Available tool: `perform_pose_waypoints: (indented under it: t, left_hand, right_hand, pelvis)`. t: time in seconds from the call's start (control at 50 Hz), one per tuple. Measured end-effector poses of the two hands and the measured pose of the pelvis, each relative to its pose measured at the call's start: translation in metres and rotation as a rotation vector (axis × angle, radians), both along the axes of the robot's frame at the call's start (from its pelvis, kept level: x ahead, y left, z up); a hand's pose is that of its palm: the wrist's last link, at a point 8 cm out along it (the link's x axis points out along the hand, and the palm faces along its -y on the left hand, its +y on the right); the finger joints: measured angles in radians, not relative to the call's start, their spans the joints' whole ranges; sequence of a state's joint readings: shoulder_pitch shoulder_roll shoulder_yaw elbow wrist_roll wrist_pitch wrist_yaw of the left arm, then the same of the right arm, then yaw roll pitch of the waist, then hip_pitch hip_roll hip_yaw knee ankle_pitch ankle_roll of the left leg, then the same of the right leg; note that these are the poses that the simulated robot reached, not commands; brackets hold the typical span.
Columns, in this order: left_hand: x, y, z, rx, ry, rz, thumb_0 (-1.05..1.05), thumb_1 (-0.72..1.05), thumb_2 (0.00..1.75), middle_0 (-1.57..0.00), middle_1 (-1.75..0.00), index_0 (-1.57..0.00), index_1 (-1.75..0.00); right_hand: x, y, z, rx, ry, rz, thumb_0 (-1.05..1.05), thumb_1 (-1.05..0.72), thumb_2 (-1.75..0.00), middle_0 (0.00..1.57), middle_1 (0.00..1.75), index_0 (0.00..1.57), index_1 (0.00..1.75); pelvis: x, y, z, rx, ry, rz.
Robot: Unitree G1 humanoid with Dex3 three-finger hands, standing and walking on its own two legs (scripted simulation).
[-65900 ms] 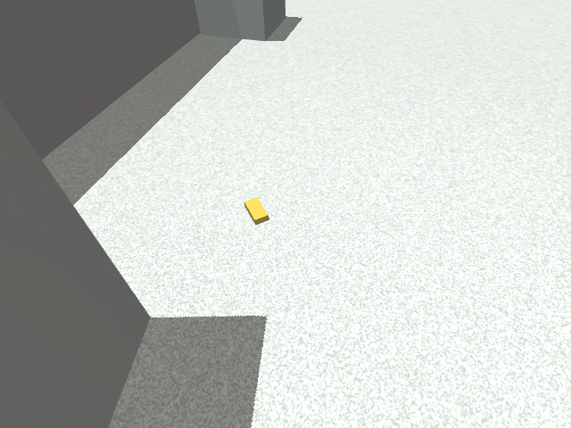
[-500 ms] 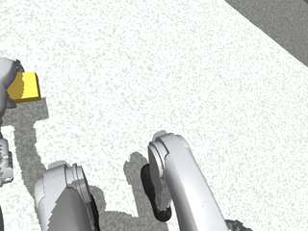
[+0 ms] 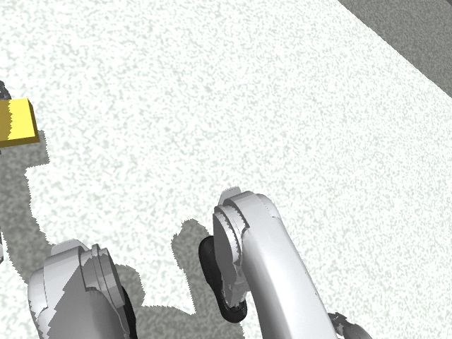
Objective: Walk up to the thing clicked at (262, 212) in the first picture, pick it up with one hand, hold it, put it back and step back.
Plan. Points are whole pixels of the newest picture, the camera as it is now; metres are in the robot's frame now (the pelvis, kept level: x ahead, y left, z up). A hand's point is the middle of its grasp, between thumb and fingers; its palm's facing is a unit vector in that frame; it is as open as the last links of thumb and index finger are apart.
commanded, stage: lower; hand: left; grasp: from above
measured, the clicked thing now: out of the picture +0.53 +0.28 -0.22
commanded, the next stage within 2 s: rest in 0.16 s
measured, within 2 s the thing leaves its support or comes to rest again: rests again in 1.28 s
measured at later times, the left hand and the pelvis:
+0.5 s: hand (0, 134) +0.51 +0.26 -0.24, palm faces -0.50 -0.04 -0.87, open 9.7 cm; pelvis +0.00 +0.00 -0.01, yaw -2 degrees
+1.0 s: hand (8, 138) +0.52 +0.26 -0.26, palm faces -0.49 -0.05 -0.87, open 9.7 cm; pelvis +0.00 +0.00 -0.01, yaw -4 degrees
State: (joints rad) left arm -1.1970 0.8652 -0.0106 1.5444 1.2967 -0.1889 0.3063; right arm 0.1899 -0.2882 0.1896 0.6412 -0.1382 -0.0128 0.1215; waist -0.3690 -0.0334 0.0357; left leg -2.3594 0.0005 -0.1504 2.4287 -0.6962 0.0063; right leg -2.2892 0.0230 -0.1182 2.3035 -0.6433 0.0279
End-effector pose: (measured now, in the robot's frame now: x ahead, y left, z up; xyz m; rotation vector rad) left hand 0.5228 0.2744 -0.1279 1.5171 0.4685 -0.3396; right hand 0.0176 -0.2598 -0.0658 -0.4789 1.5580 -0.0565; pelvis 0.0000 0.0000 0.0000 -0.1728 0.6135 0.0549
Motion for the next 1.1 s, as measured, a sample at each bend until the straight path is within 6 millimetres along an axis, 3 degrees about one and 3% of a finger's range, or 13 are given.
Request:
perform_pose_waypoints:
  t: [0.6, 1.1]
  left_hand:
    - [0.001, -0.012, -0.059, -0.021, 0.007, -0.005, 0.00, 0.12, 0.37, -0.68, -0.47, -0.71, -0.42]
    - [0.001, -0.012, -0.081, -0.025, 0.002, 0.010, 0.00, 0.14, 0.36, -0.67, -0.48, -0.70, -0.43]
  right_hand:
    - [-0.013, 0.008, 0.014, -0.017, 0.023, 0.072, 0.00, -0.90, -0.89, 0.21, 0.30, 0.20, 0.30]
    - [-0.004, 0.014, 0.019, -0.004, 0.018, 0.135, 0.00, -0.91, -0.89, 0.21, 0.30, 0.20, 0.30]
  pelvis:
    - [-0.001, 0.002, -0.010, -0.039, -0.040, -0.025]
    - [0.000, 0.005, -0.011, -0.062, -0.051, -0.037]
